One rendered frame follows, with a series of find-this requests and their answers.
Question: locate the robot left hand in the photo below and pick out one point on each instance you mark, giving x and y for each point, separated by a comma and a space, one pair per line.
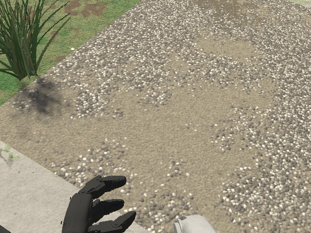
83, 212

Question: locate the right robot thigh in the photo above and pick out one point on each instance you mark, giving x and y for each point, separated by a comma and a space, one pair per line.
193, 224

